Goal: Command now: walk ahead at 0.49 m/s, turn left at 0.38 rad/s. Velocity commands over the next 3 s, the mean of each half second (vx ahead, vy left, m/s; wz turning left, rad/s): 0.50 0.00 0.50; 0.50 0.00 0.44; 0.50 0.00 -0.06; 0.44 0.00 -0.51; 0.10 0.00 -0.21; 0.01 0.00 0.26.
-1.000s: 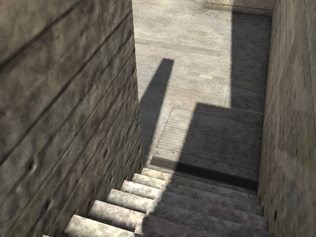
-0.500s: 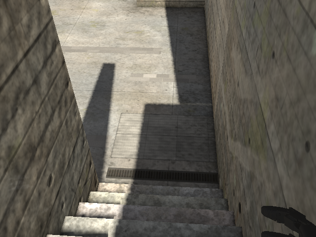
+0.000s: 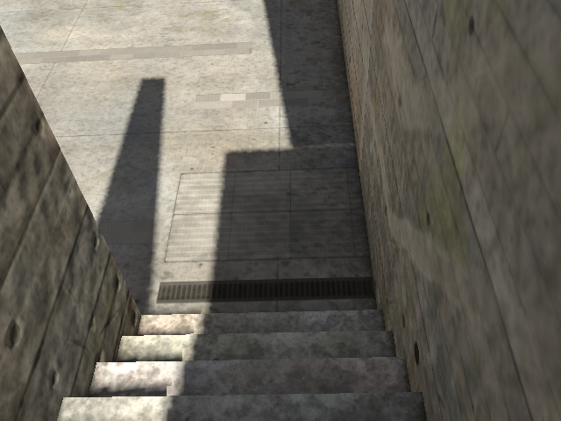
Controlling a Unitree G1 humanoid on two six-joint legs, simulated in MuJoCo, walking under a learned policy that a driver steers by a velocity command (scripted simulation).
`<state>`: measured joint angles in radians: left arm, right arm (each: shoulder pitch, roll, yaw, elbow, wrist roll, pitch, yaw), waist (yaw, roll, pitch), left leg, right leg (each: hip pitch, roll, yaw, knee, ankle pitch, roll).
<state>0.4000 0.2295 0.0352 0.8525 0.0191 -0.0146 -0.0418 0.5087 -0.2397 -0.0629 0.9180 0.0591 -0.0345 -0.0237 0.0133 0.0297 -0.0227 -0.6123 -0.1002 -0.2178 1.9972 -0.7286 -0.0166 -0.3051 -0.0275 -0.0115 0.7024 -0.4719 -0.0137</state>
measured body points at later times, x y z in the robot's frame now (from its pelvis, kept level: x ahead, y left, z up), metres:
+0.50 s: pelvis +0.23 +0.06 -0.23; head +0.24 +0.07 +0.22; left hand +0.34 +0.34 -0.34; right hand +0.20 -0.18 -0.37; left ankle +0.19 +0.12 -0.92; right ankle +0.33 -0.10 -0.80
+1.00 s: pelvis +0.45 +0.08 -0.42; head +0.45 +0.09 +0.03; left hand +0.22 +0.16 -0.56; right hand +0.73 +0.03 -0.50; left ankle +0.49 +0.29 -0.98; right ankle +0.43 -0.03 -1.13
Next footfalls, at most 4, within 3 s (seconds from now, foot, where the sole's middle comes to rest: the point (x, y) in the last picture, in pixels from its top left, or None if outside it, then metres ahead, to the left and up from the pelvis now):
0.32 left None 0.23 0.12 -0.96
0.76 right None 0.47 -0.01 -1.17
1.14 left None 0.54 0.32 -1.16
1.56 right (283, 418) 0.75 0.11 -1.37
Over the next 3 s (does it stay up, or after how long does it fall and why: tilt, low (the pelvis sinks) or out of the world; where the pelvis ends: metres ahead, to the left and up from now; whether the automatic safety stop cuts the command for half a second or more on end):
stays up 1.07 0.17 -0.96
